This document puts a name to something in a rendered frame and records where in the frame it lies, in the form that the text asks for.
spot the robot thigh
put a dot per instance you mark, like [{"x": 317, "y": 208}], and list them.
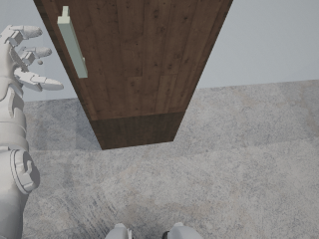
[
  {"x": 183, "y": 232},
  {"x": 120, "y": 233}
]

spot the right robot thigh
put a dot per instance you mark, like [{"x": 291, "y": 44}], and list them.
[{"x": 183, "y": 232}]

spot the left robot forearm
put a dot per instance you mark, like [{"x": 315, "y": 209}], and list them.
[{"x": 13, "y": 125}]

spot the cupboard door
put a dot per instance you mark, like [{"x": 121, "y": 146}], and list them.
[{"x": 143, "y": 57}]

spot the left robot upper arm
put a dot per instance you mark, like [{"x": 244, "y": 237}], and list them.
[{"x": 18, "y": 177}]

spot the left robot thigh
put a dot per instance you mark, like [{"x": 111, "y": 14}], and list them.
[{"x": 120, "y": 233}]

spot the left robot hand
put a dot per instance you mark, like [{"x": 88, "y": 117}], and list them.
[{"x": 10, "y": 61}]

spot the handle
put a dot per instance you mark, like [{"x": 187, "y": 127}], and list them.
[{"x": 68, "y": 33}]

